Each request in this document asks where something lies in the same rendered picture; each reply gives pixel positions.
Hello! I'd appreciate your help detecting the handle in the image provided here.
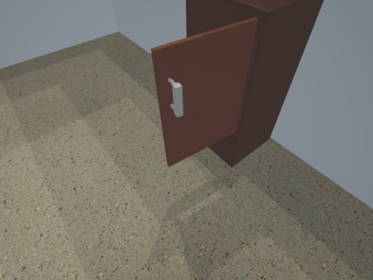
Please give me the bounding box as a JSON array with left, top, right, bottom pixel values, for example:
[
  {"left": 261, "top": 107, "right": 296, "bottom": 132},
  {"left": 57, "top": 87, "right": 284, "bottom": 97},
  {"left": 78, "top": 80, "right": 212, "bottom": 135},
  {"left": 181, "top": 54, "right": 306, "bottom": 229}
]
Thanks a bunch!
[{"left": 168, "top": 78, "right": 184, "bottom": 118}]

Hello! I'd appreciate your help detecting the cupboard door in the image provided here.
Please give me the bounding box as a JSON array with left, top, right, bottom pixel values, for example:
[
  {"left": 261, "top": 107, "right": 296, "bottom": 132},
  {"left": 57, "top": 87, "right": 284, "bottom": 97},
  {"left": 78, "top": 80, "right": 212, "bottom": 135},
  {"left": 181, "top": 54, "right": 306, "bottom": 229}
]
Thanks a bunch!
[{"left": 151, "top": 17, "right": 259, "bottom": 167}]

